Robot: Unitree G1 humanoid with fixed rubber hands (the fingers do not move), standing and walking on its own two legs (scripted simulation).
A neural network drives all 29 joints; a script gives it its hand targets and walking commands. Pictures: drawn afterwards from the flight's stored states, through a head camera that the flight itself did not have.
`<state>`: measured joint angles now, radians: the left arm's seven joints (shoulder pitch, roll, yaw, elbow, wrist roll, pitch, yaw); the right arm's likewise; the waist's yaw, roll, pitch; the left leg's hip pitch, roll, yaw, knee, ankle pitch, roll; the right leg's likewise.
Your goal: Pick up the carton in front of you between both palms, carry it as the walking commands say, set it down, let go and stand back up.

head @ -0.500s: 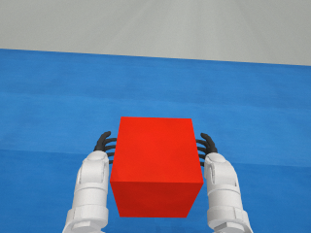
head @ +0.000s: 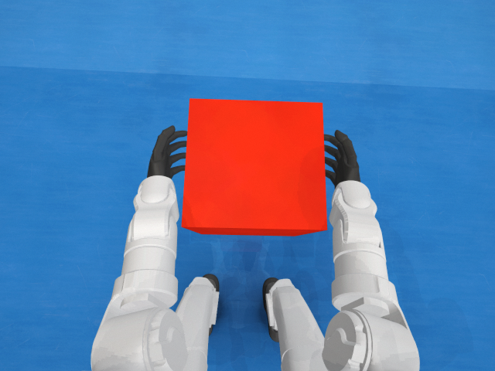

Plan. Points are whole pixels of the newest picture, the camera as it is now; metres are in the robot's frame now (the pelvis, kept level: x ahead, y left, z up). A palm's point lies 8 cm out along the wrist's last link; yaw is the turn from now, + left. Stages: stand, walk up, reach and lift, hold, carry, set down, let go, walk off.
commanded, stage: set down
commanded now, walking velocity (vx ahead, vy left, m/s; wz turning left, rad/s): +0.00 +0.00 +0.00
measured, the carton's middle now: (251, 179) +0.41 -0.01 -0.16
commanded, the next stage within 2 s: none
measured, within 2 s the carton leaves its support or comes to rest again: rests again in 1.70 s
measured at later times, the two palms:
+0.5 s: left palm (183, 167) +0.45 +0.13 -0.21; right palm (323, 173) +0.44 -0.17 -0.21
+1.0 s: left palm (198, 171) +0.49 +0.12 -0.37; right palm (310, 178) +0.47 -0.18 -0.37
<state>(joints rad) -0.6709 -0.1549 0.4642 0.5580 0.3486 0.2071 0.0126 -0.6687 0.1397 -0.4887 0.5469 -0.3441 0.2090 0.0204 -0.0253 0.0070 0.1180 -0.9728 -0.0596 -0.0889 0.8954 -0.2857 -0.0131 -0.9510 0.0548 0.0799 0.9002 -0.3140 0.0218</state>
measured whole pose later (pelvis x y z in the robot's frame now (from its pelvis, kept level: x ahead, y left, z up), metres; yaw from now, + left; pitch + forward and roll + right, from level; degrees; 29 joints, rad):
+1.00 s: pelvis -0.04 +0.00 -0.25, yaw -1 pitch +48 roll -1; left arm -1.22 0.06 0.43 0.77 0.21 0.28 0.09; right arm -1.19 -0.06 -0.50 0.72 -0.20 0.28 -0.05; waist -0.04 0.02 -0.01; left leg -2.17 -0.14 -0.09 1.84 -0.50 -0.06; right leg -2.14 0.13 0.07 1.85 -0.54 0.07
